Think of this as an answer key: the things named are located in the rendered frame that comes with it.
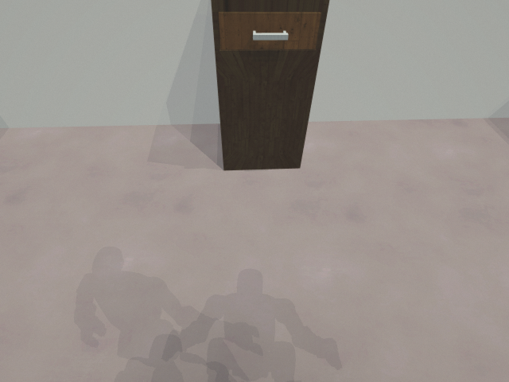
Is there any drawer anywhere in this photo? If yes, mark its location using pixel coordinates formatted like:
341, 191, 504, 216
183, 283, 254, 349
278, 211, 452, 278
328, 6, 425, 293
219, 12, 321, 49

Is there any handle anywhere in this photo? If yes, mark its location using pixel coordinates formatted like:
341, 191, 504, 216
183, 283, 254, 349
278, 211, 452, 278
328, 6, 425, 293
253, 31, 289, 41

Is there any cabinet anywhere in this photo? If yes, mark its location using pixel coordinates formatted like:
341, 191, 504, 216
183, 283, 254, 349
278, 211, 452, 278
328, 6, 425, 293
211, 0, 329, 170

